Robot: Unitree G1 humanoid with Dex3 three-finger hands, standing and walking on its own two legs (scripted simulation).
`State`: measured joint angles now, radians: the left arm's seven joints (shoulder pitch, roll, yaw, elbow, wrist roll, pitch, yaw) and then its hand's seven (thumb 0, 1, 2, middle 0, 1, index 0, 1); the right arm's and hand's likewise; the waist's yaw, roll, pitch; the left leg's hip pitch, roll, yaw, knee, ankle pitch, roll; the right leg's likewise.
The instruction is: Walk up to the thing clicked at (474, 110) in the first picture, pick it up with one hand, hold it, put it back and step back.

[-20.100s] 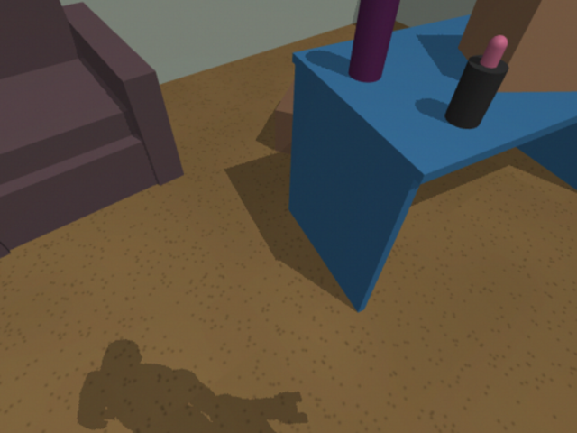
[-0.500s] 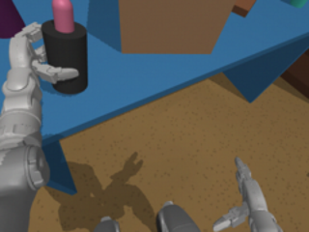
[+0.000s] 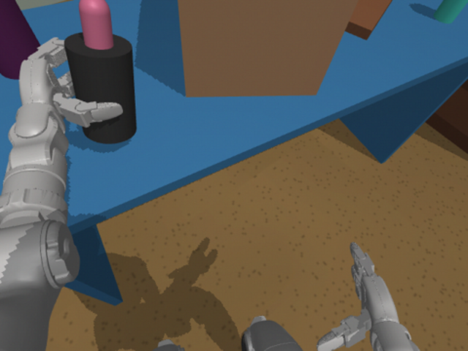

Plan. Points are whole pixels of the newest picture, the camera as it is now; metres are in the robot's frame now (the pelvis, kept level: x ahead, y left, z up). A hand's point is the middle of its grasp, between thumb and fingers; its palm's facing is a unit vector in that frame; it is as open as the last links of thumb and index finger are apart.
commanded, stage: settle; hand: left
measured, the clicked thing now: (103, 72) +0.53 +0.12 +0.15
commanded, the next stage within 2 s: lift in 0.26 s
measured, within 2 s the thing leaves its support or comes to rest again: neither
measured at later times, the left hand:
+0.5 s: hand (77, 76) +0.52 +0.15 +0.15, palm faces +0.04 -1.00 -0.02, open 12.0 cm
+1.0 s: hand (45, 73) +0.45 +0.16 +0.22, palm faces +0.05 -1.00 -0.04, open 12.0 cm
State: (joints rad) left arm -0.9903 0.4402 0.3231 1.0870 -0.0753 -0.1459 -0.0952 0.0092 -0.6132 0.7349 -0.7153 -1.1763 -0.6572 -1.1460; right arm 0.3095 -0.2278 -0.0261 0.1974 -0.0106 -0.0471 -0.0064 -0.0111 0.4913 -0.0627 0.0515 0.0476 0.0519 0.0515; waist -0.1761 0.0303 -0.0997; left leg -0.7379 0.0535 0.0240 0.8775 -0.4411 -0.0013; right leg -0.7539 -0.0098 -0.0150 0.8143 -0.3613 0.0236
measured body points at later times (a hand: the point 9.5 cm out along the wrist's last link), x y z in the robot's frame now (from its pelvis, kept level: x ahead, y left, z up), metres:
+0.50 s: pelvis +0.01 +0.00 +0.01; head +0.09 +0.01 +0.45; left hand +0.51 +0.21 +0.15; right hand +0.16 -0.26 -0.04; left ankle -0.02 +0.11 -0.70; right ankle +0.01 -0.14 -0.70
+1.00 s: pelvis +0.01 +0.00 +0.02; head +0.03 -0.02 +0.47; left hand +0.44 +0.21 +0.22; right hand +0.17 -0.25 -0.04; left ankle -0.02 +0.11 -0.70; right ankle +0.01 -0.14 -0.70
